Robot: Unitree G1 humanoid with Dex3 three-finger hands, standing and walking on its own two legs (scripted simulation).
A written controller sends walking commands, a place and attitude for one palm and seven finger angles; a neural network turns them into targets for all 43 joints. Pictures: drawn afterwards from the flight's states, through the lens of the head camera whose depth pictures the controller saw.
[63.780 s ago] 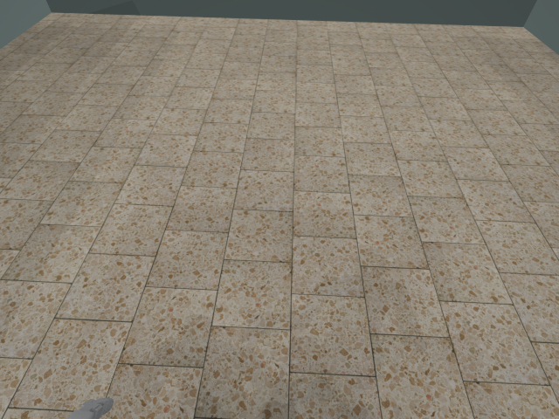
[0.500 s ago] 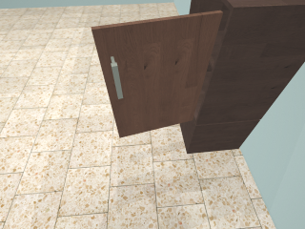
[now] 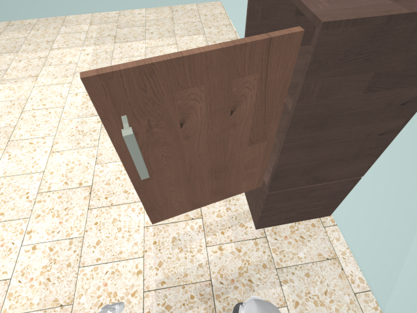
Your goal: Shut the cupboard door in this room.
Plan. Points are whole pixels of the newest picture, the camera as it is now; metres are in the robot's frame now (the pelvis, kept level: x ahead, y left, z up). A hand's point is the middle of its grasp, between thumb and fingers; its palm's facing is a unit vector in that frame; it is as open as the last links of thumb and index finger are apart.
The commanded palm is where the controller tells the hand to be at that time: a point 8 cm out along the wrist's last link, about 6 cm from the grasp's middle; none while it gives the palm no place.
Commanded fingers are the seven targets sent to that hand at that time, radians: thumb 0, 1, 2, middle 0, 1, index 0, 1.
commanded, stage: take the last steps up to it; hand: left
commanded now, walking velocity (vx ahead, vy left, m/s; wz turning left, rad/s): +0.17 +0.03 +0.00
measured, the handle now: (135, 149) +0.42 +0.17 +0.06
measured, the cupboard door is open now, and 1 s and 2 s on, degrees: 100 100 100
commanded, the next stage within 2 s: come to a stop and stand still in 0.06 s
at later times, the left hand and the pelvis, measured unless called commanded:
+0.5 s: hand out of the picture +0.13 +0.21 -0.17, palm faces +0.09 -0.97 -0.21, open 7.4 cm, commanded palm none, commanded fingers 0.00 0.90 0.90 -0.20 -0.30 -0.20 -0.30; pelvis +0.11 +0.03 +0.01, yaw +0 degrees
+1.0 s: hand out of the picture +0.13 +0.20 -0.15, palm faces -0.03 -0.97 -0.23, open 7.4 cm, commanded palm none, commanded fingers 0.00 0.90 0.90 -0.20 -0.30 -0.20 -0.30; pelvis +0.07 +0.01 +0.02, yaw -3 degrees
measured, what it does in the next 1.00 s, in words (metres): steps on the spot: right foot, then left foot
